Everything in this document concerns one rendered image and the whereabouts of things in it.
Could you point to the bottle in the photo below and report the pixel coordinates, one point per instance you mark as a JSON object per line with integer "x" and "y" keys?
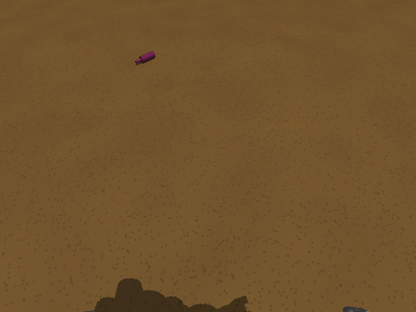
{"x": 146, "y": 57}

